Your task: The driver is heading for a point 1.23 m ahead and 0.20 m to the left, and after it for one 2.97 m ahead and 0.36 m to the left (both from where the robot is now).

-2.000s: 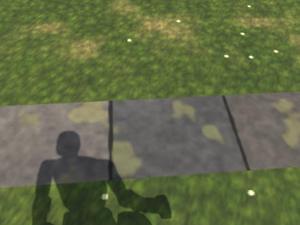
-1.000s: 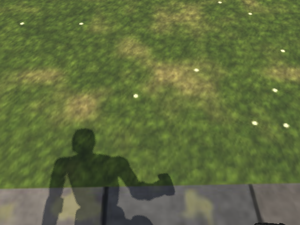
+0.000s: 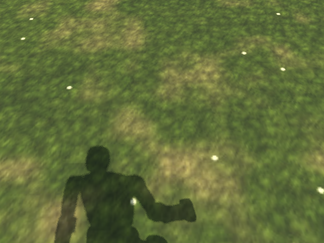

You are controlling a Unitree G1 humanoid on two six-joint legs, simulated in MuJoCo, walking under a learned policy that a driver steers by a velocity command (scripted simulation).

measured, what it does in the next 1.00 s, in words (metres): walks ahead: left foot, then right foot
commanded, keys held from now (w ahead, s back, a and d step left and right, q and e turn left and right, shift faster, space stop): w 1.00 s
